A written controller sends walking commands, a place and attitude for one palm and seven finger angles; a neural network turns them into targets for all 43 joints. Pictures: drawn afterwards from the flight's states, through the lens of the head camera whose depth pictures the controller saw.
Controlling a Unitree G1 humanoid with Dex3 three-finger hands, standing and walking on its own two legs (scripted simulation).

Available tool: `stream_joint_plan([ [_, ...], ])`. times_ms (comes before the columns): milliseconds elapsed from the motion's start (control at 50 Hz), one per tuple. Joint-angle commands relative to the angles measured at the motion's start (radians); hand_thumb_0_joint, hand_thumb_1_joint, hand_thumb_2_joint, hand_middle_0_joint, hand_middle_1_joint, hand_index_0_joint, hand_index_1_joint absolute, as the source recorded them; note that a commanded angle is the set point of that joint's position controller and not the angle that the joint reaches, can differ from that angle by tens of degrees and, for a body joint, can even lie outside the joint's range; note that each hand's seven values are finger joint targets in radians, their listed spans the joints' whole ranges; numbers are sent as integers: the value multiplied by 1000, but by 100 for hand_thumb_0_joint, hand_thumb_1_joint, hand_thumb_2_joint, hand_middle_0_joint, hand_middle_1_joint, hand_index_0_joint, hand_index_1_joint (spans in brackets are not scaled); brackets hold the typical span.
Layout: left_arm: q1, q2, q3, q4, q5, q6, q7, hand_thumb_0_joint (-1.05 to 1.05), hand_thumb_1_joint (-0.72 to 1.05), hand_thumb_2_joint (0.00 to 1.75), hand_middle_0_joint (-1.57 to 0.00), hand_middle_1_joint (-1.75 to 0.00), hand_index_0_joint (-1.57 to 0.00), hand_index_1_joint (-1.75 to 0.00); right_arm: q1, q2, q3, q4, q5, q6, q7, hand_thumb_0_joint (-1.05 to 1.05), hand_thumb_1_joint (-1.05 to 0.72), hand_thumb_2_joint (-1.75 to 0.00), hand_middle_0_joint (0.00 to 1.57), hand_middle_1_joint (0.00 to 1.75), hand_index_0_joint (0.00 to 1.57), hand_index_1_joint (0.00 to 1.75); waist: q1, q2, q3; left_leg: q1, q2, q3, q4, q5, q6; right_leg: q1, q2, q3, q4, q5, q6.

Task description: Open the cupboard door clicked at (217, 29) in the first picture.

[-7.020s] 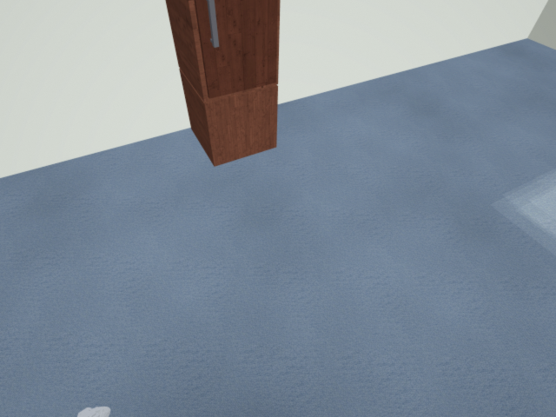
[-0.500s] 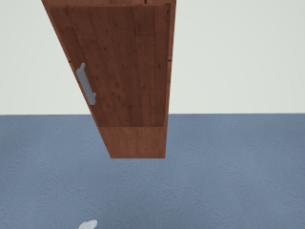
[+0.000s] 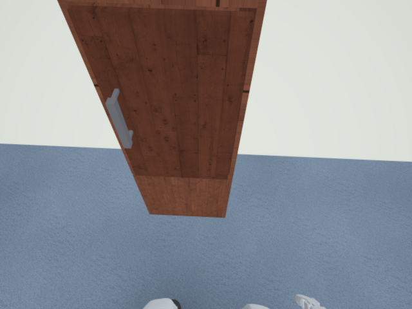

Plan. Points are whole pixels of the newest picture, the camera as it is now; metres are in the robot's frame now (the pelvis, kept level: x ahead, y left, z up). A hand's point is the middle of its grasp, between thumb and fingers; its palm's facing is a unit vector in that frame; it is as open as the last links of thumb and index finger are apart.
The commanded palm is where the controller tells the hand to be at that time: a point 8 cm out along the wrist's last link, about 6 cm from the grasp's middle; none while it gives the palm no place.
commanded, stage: come to a stop and stand still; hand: left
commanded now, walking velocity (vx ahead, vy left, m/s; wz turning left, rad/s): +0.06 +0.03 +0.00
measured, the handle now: (122, 120) +0.54 +0.28 -0.01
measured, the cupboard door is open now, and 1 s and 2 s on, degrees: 0 0 0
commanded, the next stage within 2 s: look again from close up in 0.76 s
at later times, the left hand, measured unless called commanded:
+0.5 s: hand out of the picture +0.01 +0.17 -0.17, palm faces +0.11 -0.97 -0.23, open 7.4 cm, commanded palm none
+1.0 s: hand out of the picture -0.05 +0.17 -0.17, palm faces +0.05 -0.98 -0.19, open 7.4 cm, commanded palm none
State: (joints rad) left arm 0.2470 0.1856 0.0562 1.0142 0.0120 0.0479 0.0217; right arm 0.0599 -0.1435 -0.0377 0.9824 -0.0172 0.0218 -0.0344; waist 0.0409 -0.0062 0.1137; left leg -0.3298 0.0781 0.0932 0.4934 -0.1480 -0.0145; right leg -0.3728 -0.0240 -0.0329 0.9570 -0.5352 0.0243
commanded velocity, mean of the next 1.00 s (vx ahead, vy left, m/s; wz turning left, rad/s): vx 0.02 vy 0.04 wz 0.00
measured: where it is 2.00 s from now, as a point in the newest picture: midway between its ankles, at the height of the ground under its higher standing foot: outside the picture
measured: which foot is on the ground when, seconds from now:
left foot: down 0.00-0.10, up 0.12-0.42, down 0.44-1.00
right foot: up 0.00-0.08, down 0.10-1.00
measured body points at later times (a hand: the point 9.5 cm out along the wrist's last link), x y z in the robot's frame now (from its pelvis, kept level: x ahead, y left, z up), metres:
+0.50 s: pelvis -0.02 -0.03 +0.00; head +0.00 -0.03 +0.45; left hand +0.00 +0.22 -0.15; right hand +0.00 -0.27 -0.15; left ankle -0.05 +0.10 -0.73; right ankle -0.02 -0.13 -0.73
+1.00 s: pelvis -0.04 +0.00 +0.00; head -0.03 +0.00 +0.45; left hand -0.05 +0.22 -0.16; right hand -0.02 -0.22 -0.16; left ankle -0.05 +0.10 -0.73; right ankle -0.02 -0.13 -0.73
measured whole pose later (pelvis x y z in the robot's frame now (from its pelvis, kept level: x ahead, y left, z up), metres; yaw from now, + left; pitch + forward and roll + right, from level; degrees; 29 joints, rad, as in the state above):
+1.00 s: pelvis -0.04 +0.00 +0.00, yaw +2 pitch -2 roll +0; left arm 0.29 0.14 -0.01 1.14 0.02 -0.02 0.04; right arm 0.29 -0.16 0.00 1.07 -0.01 -0.02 -0.03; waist 0.00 0.01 0.04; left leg -0.18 0.01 0.06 0.51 -0.30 0.02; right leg -0.23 -0.06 -0.07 0.50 -0.24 0.03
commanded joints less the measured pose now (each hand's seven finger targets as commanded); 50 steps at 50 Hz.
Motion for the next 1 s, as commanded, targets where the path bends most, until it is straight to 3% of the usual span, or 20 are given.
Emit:
stream_joint_plan([
  [0, 128, 48, 13, -49, -1, -15, 3, 0, 90, 90, -20, -30, -20, -30, 41, -213, -61, -45, -8, 3, -1, 0, -90, -90, 20, 30, 20, 30, -23, 200, -212, 105, 228, -176, -106, 265, 160, 106, -26, -14, -226, 86, -4],
  [40, 199, 75, 12, -22, 11, -31, 6, 0, 90, 90, -20, -30, -20, -30, 47, -165, -55, -48, 5, 9, 11, 0, -90, -90, 20, 30, 20, 30, 7, 54, -195, -12, 109, -115, 1, -57, 77, 244, -37, -8, -537, 300, 1],
  [60, 149, 154, 14, -36, 22, -46, 11, 0, 90, 90, -20, -30, -20, -30, 75, -87, -41, -54, 15, 13, 22, 0, -90, -90, 20, 30, 20, 30, -19, -191, -137, -108, -11, -45, 135, -260, 1, 194, -220, 243, -685, 235, -63],
  [80, 78, 202, 13, -71, 19, -43, 9, 0, 90, 90, -20, -30, -20, -30, 39, -81, -35, -76, 13, 20, 31, 0, -90, -90, 20, 30, 20, 30, -9, -240, -80, -76, -38, -66, 239, -359, -10, 20, -347, 347, -781, 120, -148],
  [120, 6, 190, 16, -76, 20, -53, 13, 0, 90, 90, -20, -30, -20, -30, 26, -103, -35, -58, 3, 28, 33, 0, -90, -90, 20, 30, 20, 30, -21, -223, -19, -78, -26, -138, 357, -302, 8, -55, -317, 372, -798, 73, -169],
  [160, -46, 166, 14, -77, 16, -56, 12, 0, 90, 90, -20, -30, -20, -30, 110, -118, -35, -6, 2, 17, 37, 0, -90, -90, 20, 30, 20, 30, -51, -143, -35, -76, -28, -111, 379, -236, 1, 35, -269, 249, -738, 250, -156],
  [260, 57, 176, 21, -36, 14, -61, 15, 0, 90, 90, -20, -30, -20, -30, 116, -106, -21, -3, 9, -1, 28, 0, -90, -90, 20, 30, 20, 30, 10, -137, -89, -81, -45, -71, 231, -281, -21, 278, -291, 186, -624, 713, -192],
  [320, 61, 178, 24, -15, 10, -55, 21, 0, 90, 90, -20, -30, -20, -30, 148, -96, -13, 9, 10, -3, 18, 0, -90, -90, 20, 30, 20, 30, 8, -141, -126, -2, -55, -59, 84, -248, -23, 309, -282, 175, -577, 819, -188],
  [360, 23, 168, 20, -9, 3, -52, 23, 0, 90, 90, -20, -30, -20, -30, 210, -89, -9, 41, 11, -9, 13, 0, -90, -90, 20, 30, 20, 30, -21, -144, -141, 128, -53, -47, -85, -104, -17, 254, -245, 142, -545, 750, -145],
  [400, 14, 120, 8, -12, -7, -46, 18, 0, 90, 90, -20, -30, -20, -30, 241, -128, -10, 59, 4, -23, 9, 0, -90, -90, 20, 30, 20, 30, -25, -17, -168, 262, 34, -121, -122, 134, 22, 149, -146, 71, -498, 561, -74],
  [420, 12, 100, 2, -14, -4, -42, 16, 0, 90, 90, -20, -30, -20, -30, 225, -151, -10, 55, 2, -24, 8, 0, -90, -90, 20, 30, 20, 30, -16, 23, -161, 237, 86, -150, -103, 187, 45, 140, -111, 36, -511, 466, -50],
  [440, 8, 90, -2, -10, -2, -43, 14, 0, 90, 90, -20, -30, -20, -30, 214, -155, -8, 55, 2, -24, 4, 0, -90, -90, 20, 30, 20, 30, -14, 5, -154, 211, 91, -137, -92, 162, 45, 150, -97, 29, -531, 440, -42],
  [480, -26, 89, -8, 8, -3, -36, 11, 0, 90, 90, -20, -30, -20, -30, 206, -143, 1, 78, 5, -28, 4, 0, -90, -90, 20, 30, 20, 30, -21, 101, -118, 142, 87, -156, -166, 110, 50, 198, -80, -7, -524, 386, -23],
  [640, 19, 77, -27, 75, -1, -44, 9, 0, 90, 90, -20, -30, -20, -30, 228, -108, 15, 114, 6, -31, 0, 0, -90, -90, 20, 30, 20, 30, -28, 21, -35, 123, 40, -123, -196, -49, 29, 180, -93, 36, -612, 366, -33],
  [820, 61, 56, -36, 100, -2, -53, 12, 0, 90, 90, -20, -30, -20, -30, 263, -98, 21, 133, 10, -43, -2, 0, -90, -90, 20, 30, 20, 30, -33, 20, -45, 147, 42, -117, -204, 4, 30, 196, -95, 31, -613, 411, -27],
  [840, 137, 72, -51, 127, 10, -82, 55, 0, 90, 90, -20, -30, -20, -30, 183, -134, 24, 60, 16, -61, 12, 0, -90, -90, 20, 30, 20, 30, -8, 47, -33, 86, 55, -73, -4, 151, 9, 179, -136, 78, -556, 683, -43],
  [860, 115, 117, -49, 119, 8, -97, 46, 0, 90, 90, -20, -30, -20, -30, 202, -118, 30, 37, 15, -58, 17, 0, -90, -90, 20, 30, 20, 30, -48, 47, -68, 97, 22, -66, -32, 171, 9, 213, -154, 43, -504, 852, -51],
  [880, 128, 90, -49, 95, 4, -96, 42, 0, 90, 90, -20, -30, -20, -30, 285, -82, 29, 42, 5, -63, 14, 0, -90, -90, 20, 30, 20, 30, -51, 55, -201, 132, 15, -80, -32, 116, 20, 274, -144, 46, -457, 773, -61],
  [900, 109, 82, -51, 90, 3, -90, 36, 0, 90, 90, -20, -30, -20, -30, 303, -91, 27, 47, 6, -65, 9, 0, -90, -90, 20, 30, 20, 30, -55, 43, -252, 152, 27, -98, -31, 193, 30, 290, -127, 29, -436, 713, -60],
  [980, 88, 49, -55, 75, 6, -64, 22, 0, 90, 90, -20, -30, -20, -30, 284, -104, 26, 33, 4, -53, 4, 0, -90, -90, 20, 30, 20, 30, -41, 24, -48, 48, 41, -133, -92, 66, 48, 171, -86, 12, -492, 376, -48],
])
